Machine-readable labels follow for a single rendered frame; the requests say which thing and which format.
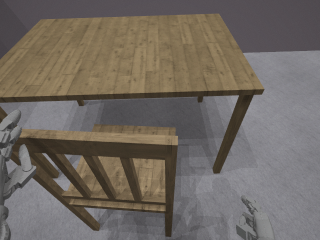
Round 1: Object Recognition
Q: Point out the left robot hand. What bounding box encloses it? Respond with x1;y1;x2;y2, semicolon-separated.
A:
0;109;36;206

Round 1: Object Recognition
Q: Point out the right robot hand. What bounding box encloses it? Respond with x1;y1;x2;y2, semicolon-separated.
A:
236;195;276;240

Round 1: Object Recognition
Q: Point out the table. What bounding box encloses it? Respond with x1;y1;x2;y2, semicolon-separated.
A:
0;13;265;179

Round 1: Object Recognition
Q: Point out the chair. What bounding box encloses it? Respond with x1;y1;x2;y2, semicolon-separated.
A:
10;124;178;237

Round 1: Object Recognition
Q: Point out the robot left forearm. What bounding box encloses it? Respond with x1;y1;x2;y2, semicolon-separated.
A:
0;204;11;240

